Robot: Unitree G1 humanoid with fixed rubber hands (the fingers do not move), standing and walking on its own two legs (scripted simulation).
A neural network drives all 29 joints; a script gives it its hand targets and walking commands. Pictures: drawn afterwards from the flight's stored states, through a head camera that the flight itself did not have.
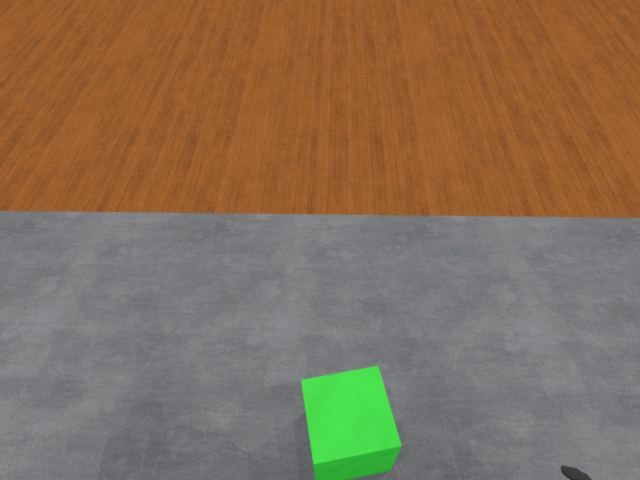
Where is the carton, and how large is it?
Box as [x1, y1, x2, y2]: [301, 366, 401, 479]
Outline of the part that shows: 378,366 301,380 315,479 349,479 382,472 390,469 401,446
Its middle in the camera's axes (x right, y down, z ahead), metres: +0.07 +0.51 +1.06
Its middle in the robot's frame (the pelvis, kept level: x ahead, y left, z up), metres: +0.39 -0.04 -0.66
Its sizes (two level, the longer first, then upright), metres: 0.210 0.200 0.250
